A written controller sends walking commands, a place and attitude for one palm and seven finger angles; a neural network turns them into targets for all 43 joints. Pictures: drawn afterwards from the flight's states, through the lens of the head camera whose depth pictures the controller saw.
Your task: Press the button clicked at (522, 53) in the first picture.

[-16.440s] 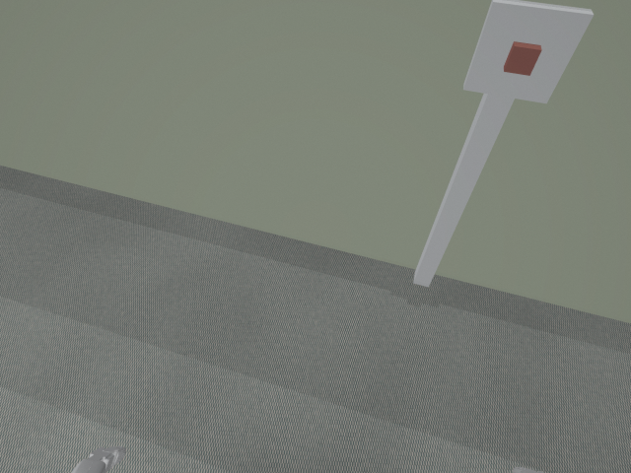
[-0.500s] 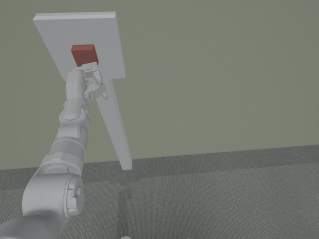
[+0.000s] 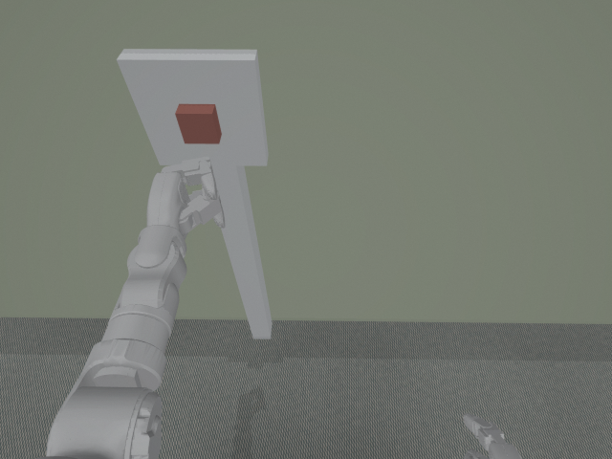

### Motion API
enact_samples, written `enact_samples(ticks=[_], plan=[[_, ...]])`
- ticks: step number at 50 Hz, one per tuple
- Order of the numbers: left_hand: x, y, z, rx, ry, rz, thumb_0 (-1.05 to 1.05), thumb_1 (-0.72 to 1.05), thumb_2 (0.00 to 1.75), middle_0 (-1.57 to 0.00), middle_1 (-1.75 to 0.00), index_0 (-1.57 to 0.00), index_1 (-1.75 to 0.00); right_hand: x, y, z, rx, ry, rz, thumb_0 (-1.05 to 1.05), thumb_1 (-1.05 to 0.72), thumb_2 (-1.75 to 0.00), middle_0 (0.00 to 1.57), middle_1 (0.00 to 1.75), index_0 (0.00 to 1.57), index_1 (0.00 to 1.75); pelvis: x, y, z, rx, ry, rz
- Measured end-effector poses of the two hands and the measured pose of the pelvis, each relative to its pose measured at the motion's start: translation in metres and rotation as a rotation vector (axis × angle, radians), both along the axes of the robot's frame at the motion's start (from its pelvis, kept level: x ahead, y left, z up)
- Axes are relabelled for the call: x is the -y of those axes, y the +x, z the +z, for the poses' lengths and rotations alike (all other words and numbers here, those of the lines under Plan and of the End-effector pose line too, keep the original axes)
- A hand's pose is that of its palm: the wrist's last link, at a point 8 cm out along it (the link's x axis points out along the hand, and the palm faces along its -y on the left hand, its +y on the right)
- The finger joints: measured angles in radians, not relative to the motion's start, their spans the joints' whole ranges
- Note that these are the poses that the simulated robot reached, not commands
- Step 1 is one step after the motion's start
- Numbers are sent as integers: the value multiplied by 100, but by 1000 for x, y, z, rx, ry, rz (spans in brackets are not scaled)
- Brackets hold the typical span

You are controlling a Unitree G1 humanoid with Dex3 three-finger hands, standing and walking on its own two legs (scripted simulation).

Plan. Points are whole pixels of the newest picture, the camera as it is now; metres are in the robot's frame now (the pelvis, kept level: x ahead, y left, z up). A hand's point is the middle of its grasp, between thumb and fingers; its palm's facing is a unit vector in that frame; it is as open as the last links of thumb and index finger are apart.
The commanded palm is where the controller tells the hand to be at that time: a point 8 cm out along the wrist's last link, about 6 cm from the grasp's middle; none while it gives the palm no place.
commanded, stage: draw the hand back to the body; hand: left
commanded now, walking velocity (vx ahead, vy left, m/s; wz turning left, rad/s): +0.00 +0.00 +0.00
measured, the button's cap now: (200, 122) +0.54 +0.17 +0.15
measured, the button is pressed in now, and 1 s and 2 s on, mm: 0 0 0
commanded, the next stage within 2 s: step back with the hand held close in 1.44 s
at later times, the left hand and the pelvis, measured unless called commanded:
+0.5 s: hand (148, 259) +0.30 +0.18 +0.15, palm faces +0.04 -1.00 -0.05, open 3.1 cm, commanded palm +0.27 +0.23 +0.15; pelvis +0.00 +0.01 +0.01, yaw +0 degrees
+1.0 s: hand (44, 331) +0.21 +0.24 +0.17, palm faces +0.33 -0.89 -0.32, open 3.1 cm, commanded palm +0.16 +0.28 +0.19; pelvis +0.00 +0.02 +0.03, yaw -1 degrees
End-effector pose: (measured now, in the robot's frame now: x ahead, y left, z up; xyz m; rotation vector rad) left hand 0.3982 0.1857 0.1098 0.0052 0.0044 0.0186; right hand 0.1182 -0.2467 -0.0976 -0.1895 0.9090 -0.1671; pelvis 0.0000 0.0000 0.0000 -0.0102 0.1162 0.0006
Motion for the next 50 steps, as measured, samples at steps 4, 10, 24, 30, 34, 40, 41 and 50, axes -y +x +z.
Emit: enact_samples(ticks=[4,10,24,30,34,40,41,50], plan=[[-1,-1,8,30,-1,-12,2,90,90,-130,-150,-130,-150,0,-7,-1,-8,11,-12,0,-91,-90,20,30,20,30,-1,1,1,-2,3,-11],[-11,-29,14,54,-2,-22,2,90,90,-130,-150,-130,-150,-3,-14,0,0,40,-36,1,-91,-90,20,30,20,30,-2,7,5,25,10,-31],[-45,-114,35,69,12,3,2,90,90,-130,-150,-130,-150,-24,50,36,235,22,67,1,-91,-90,20,30,20,30,-8,-2,11,113,5,-4],[-53,-149,47,105,179,111,2,90,90,-130,-150,-130,-150,-40,71,56,302,8,119,1,-91,-90,20,30,20,30,-9,-6,19,156,6,-11],[-64,-169,50,113,222,181,2,89,90,-131,-150,-130,-150,-49,73,59,286,4,145,1,-90,-90,20,30,20,30,-11,-7,23,179,5,-10],[-78,-192,58,127,272,249,2,89,90,-131,-150,-131,-150,-56,65,52,235,10,159,1,-90,-90,20,30,21,30,-14,-6,26,201,3,-10],[-80,-195,60,130,280,255,2,89,90,-131,-150,-131,-150,-56,63,50,226,12,158,1,-90,-90,20,30,21,30,-15,-5,26,203,3,-10],[-94,-223,71,136,349,301,2,89,90,-131,-150,-131,-150,-52,50,41,181,13,129,1,-90,-90,20,30,21,30,-18,-1,26,207,1,-15]])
